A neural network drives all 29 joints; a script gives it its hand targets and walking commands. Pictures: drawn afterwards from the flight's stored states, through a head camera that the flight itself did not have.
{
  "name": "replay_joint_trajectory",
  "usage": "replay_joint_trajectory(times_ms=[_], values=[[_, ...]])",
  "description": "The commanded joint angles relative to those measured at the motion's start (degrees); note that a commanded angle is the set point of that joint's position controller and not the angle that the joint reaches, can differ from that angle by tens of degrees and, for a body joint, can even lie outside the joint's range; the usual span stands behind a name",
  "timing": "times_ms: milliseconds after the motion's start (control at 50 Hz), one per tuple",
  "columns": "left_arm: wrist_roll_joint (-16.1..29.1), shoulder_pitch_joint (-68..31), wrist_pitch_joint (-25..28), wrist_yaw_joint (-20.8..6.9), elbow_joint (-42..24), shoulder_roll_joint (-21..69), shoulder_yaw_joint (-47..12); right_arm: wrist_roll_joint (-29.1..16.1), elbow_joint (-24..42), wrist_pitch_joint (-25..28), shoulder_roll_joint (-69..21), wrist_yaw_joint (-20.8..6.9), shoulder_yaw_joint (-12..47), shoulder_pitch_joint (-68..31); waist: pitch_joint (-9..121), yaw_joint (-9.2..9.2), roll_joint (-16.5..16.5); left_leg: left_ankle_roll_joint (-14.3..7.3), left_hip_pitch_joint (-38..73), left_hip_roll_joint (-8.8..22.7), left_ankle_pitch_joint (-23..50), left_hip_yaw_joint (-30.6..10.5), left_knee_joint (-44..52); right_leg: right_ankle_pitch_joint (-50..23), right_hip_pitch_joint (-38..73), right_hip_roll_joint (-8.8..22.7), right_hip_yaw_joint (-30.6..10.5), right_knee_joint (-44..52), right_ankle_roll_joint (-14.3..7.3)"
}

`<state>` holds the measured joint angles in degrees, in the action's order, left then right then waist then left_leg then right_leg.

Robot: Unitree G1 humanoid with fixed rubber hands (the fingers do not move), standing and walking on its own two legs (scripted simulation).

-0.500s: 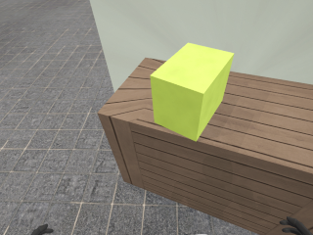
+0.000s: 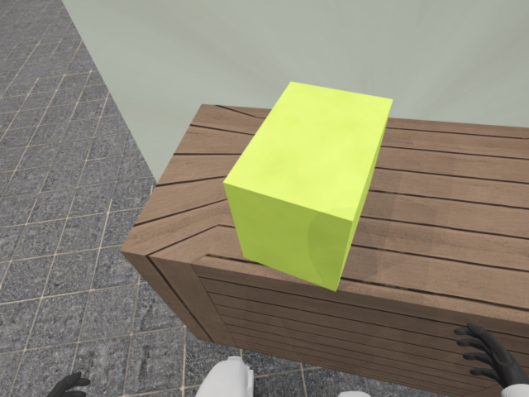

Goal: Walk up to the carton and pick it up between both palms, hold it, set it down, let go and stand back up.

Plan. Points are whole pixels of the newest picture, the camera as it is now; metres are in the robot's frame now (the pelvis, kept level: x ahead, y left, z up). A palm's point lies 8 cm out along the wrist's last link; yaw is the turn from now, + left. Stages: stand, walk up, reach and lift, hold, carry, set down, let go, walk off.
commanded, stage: walk up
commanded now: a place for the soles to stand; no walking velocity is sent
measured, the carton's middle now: (312, 184) +0.45 -0.03 +0.03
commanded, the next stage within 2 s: none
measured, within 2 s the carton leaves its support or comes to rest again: neither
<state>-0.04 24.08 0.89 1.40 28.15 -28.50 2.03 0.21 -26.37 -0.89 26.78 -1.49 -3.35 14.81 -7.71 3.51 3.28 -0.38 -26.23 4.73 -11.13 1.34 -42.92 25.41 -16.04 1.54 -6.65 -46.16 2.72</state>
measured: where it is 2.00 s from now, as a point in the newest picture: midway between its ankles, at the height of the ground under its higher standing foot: outside the picture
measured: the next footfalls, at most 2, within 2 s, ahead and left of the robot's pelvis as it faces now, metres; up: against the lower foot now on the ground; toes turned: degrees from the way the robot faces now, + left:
left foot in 0.02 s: +0.08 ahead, +0.14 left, +0.00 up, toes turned -4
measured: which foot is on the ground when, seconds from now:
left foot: up 0.00-0.00, down 0.02-1.00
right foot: down 0.00-1.00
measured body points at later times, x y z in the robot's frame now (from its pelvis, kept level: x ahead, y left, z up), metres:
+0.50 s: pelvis +0.02 +0.03 +0.01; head +0.03 +0.04 +0.46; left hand +0.21 +0.33 -0.07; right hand +0.09 -0.31 -0.06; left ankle +0.09 +0.17 -0.71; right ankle +0.01 -0.10 -0.71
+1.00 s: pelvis +0.03 +0.04 +0.03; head +0.04 +0.03 +0.48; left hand +0.18 +0.34 -0.08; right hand +0.09 -0.31 -0.07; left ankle +0.09 +0.17 -0.71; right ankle +0.01 -0.10 -0.71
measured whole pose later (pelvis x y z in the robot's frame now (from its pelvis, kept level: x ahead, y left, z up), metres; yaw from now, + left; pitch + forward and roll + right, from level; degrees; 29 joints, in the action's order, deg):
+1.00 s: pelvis +0.03 +0.04 +0.03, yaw -8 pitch -2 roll +0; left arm 1.4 6.2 -0.6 -1.8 57.4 -22.8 2.2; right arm -1.1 -54.1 1.0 25.4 0.4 -1.2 8.0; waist -4.0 0.1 0.5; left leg 1.5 -13.7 3.7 -9.3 2.9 -25.3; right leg 13.7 -9.7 -0.2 -3.3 -25.6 1.2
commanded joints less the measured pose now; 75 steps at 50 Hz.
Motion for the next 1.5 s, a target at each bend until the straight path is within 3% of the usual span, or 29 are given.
replay_joint_trajectory(times_ms=[0,20,40,60,100,120,200,220,240,260,300,340,380,420,480,540,660,860,920,980,1100,1140,1200,1240,1280,1320,1360,1380,1480], values=[[1.5,-2.4,0.3,0.2,-3.9,-8.2,3.4,1.1,0.5,0.8,15.2,1.3,-4.7,6.8,12.8,-5.69,2.2,-4.7,24.7,9.2,17.5,-13.3,9.6,-11.8,-14.7,-0.4,-0.5,-8.3,-3.2],[2.1,0.7,-0.6,1.0,-3.5,-8.1,3.6,0.1,3.0,0.8,15.4,1.1,-4.7,2.4,14.2,-4.79,8.0,-12.4,16.0,20.3,12.1,-24.2,17.3,11.3,-11.0,-4.8,3.6,-17.7,-1.2],[1.6,-0.8,-1.8,1.7,-3.1,-11.3,4.9,0.1,2.7,0.6,15.1,1.3,-4.7,1.4,14.0,-6.62,8.5,-15.3,14.2,20.7,-1.7,-26.3,19.1,14.5,-11.8,-3.3,0.5,-23.8,-1.5],[1.4,-1.9,-1.9,1.4,-1.3,-12.1,4.5,0.0,1.8,0.5,14.4,1.7,-4.3,0.7,12.3,-7.39,3.7,-14.9,13.8,17.9,-2.5,-24.7,18.4,13.0,-13.5,-3.4,-0.3,-24.7,-1.9],[1.2,-1.2,-1.9,1.4,0.7,-9.8,4.0,0.0,1.0,0.2,15.4,2.4,-3.2,-0.9,8.3,-5.90,9.8,-13.3,12.2,16.7,-2.9,-20.7,17.9,10.5,-15.5,-1.3,-0.8,-23.1,-2.9],[0.7,-3.6,-1.7,0.8,1.0,-9.6,3.8,0.2,0.7,0.1,14.3,2.8,-3.0,-4.2,7.5,-5.34,6.8,-13.6,9.7,16.6,4.2,-16.4,16.5,11.9,-11.9,-0.6,1.1,-18.3,-3.0],[-0.8,2.2,-1.9,-1.2,5.5,-9.6,4.6,0.3,0.3,-0.8,15.2,2.0,-2.5,-8.7,10.0,-0.48,11.9,-7.0,1.1,12.1,-9.9,-9.2,13.8,-0.2,6.2,-2.1,6.1,7.0,-5.5],[-1.3,-0.5,-1.7,-1.3,5.8,-11.2,4.9,-0.5,-0.3,-0.6,12.1,1.7,-1.5,-7.9,7.8,-0.64,4.0,-3.9,-6.0,9.0,-15.5,-5.0,8.2,-5.5,10.0,-0.7,3.0,10.1,-5.1],[-1.3,-1.7,-1.4,-1.3,4.7,-15.3,5.8,-0.8,-0.1,-0.5,10.4,1.9,-0.9,-7.6,6.0,0.16,-8.6,-0.4,-9.2,2.5,-19.5,1.6,-5.1,7.5,4.1,8.8,-16.3,22.1,-8.5],[-0.9,-8.7,-0.9,-1.0,3.0,-15.1,5.4,-2.0,-0.2,-0.7,10.9,2.5,-1.4,-9.4,4.6,-0.37,-9.7,-0.3,-0.8,-1.0,-21.8,-2.4,-11.3,7.3,-10.3,14.7,-23.5,25.8,-13.4],[-0.4,-14.2,-0.1,-1.0,2.4,-13.9,5.0,-2.3,-2.3,-0.7,10.5,2.8,-1.8,-5.9,2.7,-3.08,-10.1,-2.2,3.4,-1.4,-19.9,-3.8,-11.4,-7.5,-10.4,13.7,-17.2,22.2,-14.7],[0.6,-17.5,-0.8,-1.3,4.9,-10.4,3.6,-1.9,-6.8,1.4,9.1,2.8,-1.2,0.8,6.3,-6.63,-8.9,-2.0,11.4,-0.8,-6.8,-0.7,9.7,-24.4,-4.7,8.1,-3.9,13.4,-9.6],[1.2,-13.0,-1.0,-2.1,7.0,-8.1,3.1,0.1,-8.2,3.1,15.1,3.1,-1.8,-3.4,11.5,-2.29,-0.7,-4.9,13.0,10.0,2.9,-17.5,16.6,-15.4,-1.8,1.8,0.8,4.3,-3.5],[0.9,-11.1,-2.1,-1.9,9.9,-7.9,3.5,-1.1,-9.2,3.0,13.8,2.1,-0.9,-4.4,8.6,-0.96,0.1,-6.6,2.7,11.2,-6.0,-17.9,18.7,-2.1,5.1,0.4,0.1,9.3,-3.8],[1.2,-15.0,-1.3,-2.2,11.4,-8.8,3.7,-1.5,-10.8,2.8,13.4,2.1,-0.2,-6.0,5.4,-1.88,1.1,-1.2,3.3,5.7,-8.7,-8.7,18.3,-9.5,4.3,2.3,-2.0,15.7,-5.5],[1.3,-16.9,-0.5,-2.5,14.2,-7.9,3.2,-1.4,-13.3,3.0,12.6,2.2,0.0,-5.1,9.4,-3.05,-1.0,-1.5,10.6,4.6,-1.4,-7.1,17.3,-14.7,4.1,3.4,-2.2,17.4,-5.6],[1.2,-19.6,-0.9,-3.1,19.8,-6.6,2.7,-1.3,-16.9,2.8,11.2,2.0,0.0,-7.7,4.7,-3.15,-0.4,-1.1,7.0,5.2,-15.4,-8.0,23.4,-9.2,3.4,3.0,-1.4,23.0,-4.7],[1.1,-20.7,0.0,-2.9,25.3,-5.4,2.2,-1.3,-23.8,2.9,8.7,1.9,-0.4,-7.8,7.5,-4.44,-7.1,-1.1,17.9,4.0,-0.9,-3.9,22.7,-15.9,1.7,5.4,-2.3,28.2,-4.5],[1.7,-21.5,0.0,-2.7,26.2,-5.4,2.3,-1.4,-25.4,2.8,9.3,2.0,-0.3,-8.3,8.5,-4.09,-2.3,-0.9,17.2,4.3,3.3,-3.6,22.9,-19.8,5.0,5.3,-1.9,27.6,-4.3],[1.0,-20.3,-1.5,-2.4,26.0,-8.2,3.8,-1.5,-25.2,2.3,13.1,3.3,-1.5,-5.5,9.7,-4.48,-1.7,-2.9,17.9,6.7,18.1,-5.2,19.5,-24.8,3.9,2.8,0.9,19.6,-4.1],[0.4,-16.1,-3.0,-2.5,25.5,-5.5,3.1,-0.2,-23.2,1.3,13.8,3.7,-1.6,-8.7,10.8,-2.66,5.4,-9.3,12.7,13.5,10.0,-10.8,22.1,-8.1,3.8,0.4,3.3,11.5,-3.2],[-0.4,-16.1,-2.9,-2.9,24.9,-7.2,3.6,-1.0,-22.6,0.7,13.3,3.9,-1.7,-8.8,9.4,-3.31,0.6,-7.7,8.0,10.3,2.4,-8.4,20.2,-14.6,5.9,2.4,0.9,15.3,-5.2],[0.4,-20.5,-2.9,-3.3,22.6,-11.8,4.9,-2.1,-21.7,-0.2,9.4,3.7,-1.2,-9.3,6.5,-2.44,-11.5,-1.1,11.3,-5.0,-12.3,2.4,2.9,-13.1,-4.0,11.2,-10.9,31.5,-11.8],[-0.3,-25.3,-3.0,-2.8,20.8,-10.2,4.6,-2.1,-22.0,-0.3,7.5,3.9,-1.1,-5.5,8.2,-4.41,-14.8,-1.8,14.5,-4.8,-17.8,-0.7,-4.4,-17.4,-6.8,12.3,-9.7,30.4,-14.7],[-0.1,-24.9,-3.3,-2.3,21.6,-7.4,3.5,-1.3,-23.1,0.4,6.6,3.8,-0.6,-3.3,9.4,-5.48,-12.3,-1.8,13.7,-3.9,-13.3,-1.1,7.8,-25.1,0.3,10.1,-5.8,25.5,-11.7],[1.4,-23.7,-2.7,-2.4,22.6,-6.3,2.4,-1.2,-26.2,1.9,9.0,3.9,-0.8,-1.9,11.6,-5.26,-8.8,-0.1,20.5,-0.9,7.0,-2.7,21.3,-28.1,3.6,6.2,-2.4,20.8,-6.6],[2.1,-20.0,-2.0,-2.5,23.6,-3.5,1.7,-0.4,-24.7,2.4,12.5,3.8,-1.1,-7.2,11.3,-1.46,-2.2,-3.4,17.6,8.0,6.9,-13.3,27.0,-15.8,5.4,2.5,-0.5,21.0,-3.9],[1.6,-19.3,-2.2,-2.0,25.5,-4.0,2.3,-0.3,-25.7,2.5,12.0,3.2,-0.9,-9.2,11.5,-2.05,-0.9,-5.5,13.7,8.7,5.8,-12.4,24.9,-12.3,10.8,2.4,0.3,23.5,-3.5],[1.6,-23.3,-0.6,-2.4,27.4,-3.7,2.3,-1.2,-27.3,2.7,7.8,2.6,0.1,-9.6,4.2,-3.01,-1.8,-0.3,12.2,2.8,-9.1,-6.8,28.3,-9.6,6.3,4.7,-3.0,30.4,-4.9]])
